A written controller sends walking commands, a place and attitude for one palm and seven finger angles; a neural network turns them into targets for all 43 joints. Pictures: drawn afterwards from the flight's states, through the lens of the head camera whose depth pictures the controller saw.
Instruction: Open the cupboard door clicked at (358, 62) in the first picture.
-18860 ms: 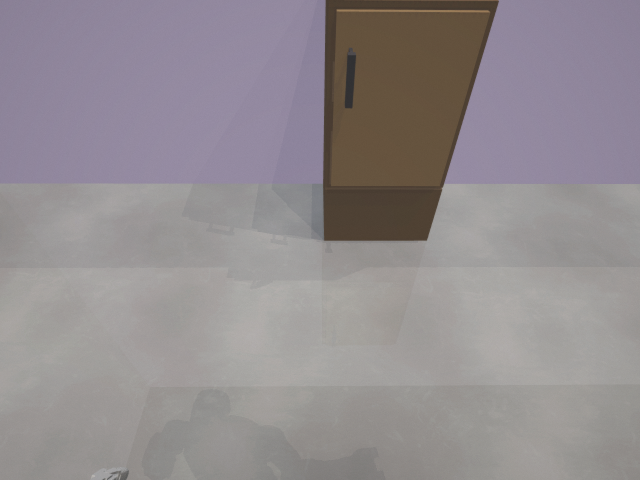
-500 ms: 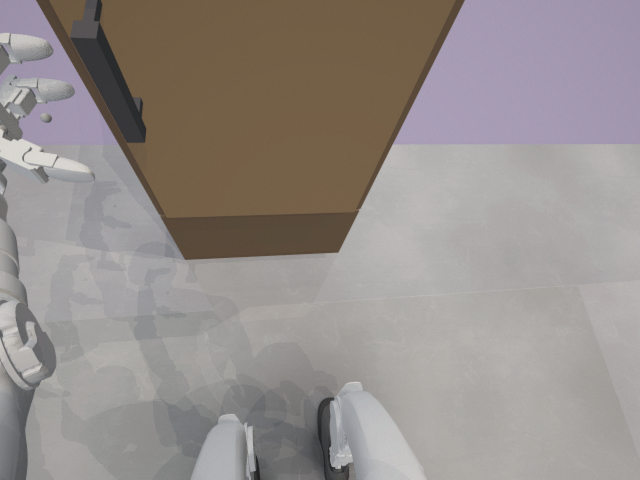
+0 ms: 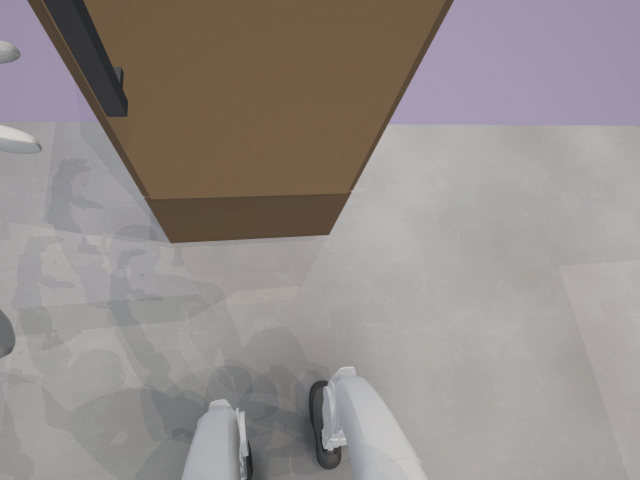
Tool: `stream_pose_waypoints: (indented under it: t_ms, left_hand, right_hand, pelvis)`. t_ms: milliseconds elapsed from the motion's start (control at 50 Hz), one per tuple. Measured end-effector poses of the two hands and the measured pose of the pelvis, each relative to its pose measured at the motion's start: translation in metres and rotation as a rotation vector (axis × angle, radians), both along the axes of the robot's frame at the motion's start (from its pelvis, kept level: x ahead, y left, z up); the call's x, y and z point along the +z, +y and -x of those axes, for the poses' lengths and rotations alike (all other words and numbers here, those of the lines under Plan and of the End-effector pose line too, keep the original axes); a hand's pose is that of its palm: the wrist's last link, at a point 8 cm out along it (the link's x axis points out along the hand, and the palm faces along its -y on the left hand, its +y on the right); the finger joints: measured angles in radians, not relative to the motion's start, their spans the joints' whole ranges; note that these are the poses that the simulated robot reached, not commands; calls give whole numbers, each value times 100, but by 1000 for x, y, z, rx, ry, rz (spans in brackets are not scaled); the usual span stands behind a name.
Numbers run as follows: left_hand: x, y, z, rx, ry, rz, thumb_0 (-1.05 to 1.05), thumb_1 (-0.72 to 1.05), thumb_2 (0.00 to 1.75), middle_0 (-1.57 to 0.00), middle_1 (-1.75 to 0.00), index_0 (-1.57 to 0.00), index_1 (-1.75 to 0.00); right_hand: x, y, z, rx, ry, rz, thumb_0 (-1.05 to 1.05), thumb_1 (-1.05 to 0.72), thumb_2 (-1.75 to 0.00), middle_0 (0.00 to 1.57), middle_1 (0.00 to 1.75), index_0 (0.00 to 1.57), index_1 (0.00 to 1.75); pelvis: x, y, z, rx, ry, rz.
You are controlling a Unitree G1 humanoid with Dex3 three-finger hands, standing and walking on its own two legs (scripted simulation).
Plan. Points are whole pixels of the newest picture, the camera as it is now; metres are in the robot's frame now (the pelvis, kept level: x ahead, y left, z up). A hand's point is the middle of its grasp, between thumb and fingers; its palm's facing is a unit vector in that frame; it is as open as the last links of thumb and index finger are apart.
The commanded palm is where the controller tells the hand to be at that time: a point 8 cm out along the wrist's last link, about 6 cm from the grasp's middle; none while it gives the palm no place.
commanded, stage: move the hooked fingers beside the handle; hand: left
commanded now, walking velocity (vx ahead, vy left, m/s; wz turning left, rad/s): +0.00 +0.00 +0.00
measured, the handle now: (94, 42) +0.58 +0.19 +0.08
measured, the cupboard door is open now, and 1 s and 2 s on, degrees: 0 0 0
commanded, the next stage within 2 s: slide the fingers in behind the handle in 0.68 s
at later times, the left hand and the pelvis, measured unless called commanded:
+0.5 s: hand out of the picture +0.52 +0.28 +0.08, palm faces -0.01 -1.00 -0.04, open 14.0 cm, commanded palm +0.50 +0.30 +0.07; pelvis +0.01 +0.00 +0.01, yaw +0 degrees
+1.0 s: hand (11, 85) +0.52 +0.26 +0.08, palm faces -0.01 -1.00 -0.02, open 14.0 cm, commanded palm +0.51 +0.29 +0.07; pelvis +0.00 +0.00 +0.01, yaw +0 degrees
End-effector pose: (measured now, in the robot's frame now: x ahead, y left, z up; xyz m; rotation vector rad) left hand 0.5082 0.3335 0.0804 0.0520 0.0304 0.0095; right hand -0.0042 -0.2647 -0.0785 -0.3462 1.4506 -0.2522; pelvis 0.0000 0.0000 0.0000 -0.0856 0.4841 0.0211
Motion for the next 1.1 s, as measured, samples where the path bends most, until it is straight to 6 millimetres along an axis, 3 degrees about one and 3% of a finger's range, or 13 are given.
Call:
stream_pose_waypoints:
  t_ms: [180, 380, 660, 1100]
  left_hand:
    - [-6, -5, 1, -16, 17, 29, -1, -50, 30, -30, -120, -30, -120]
    - [4, -2, 7, -7, 0, 15, -1, -50, 30, -30, -120, -30, -120]
    - [2, -7, 15, -10, 5, 19, -1, -50, 30, -30, -120, -30, -120]
    - [-2, -27, 4, -13, 9, 19, -1, -50, 30, -30, -120, -30, -120]
  right_hand:
    - [3, 6, 1, -12, 19, -10, 0, -90, -90, 20, 30, 20, 30]
    - [7, 10, -11, -11, -21, -23, 0, -90, -90, 20, 30, 20, 30]
    - [5, 2, -24, 18, -56, -13, 0, -90, -90, 20, 30, 20, 30]
    - [2, 2, -5, -16, -22, -28, 0, -91, -90, 20, 30, 20, 30]
  pelvis:
    - [3, 3, -4, 2, -2, 6]
    - [10, 5, -9, -1, -24, 4]
    - [9, 2, -7, 5, -38, -2]
    - [7, -3, -5, -3, -23, -6]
